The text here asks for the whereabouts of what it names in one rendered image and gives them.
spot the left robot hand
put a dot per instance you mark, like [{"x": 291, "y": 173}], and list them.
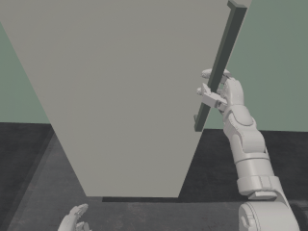
[{"x": 69, "y": 223}]

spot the handle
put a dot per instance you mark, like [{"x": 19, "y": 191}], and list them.
[{"x": 232, "y": 28}]

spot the fridge door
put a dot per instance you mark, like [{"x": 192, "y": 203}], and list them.
[{"x": 117, "y": 80}]

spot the robot right upper arm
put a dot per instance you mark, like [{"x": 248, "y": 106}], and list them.
[{"x": 266, "y": 216}]

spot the right robot hand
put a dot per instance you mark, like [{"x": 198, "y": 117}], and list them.
[{"x": 231, "y": 94}]

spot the robot right forearm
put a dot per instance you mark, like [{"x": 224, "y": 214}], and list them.
[{"x": 256, "y": 177}]

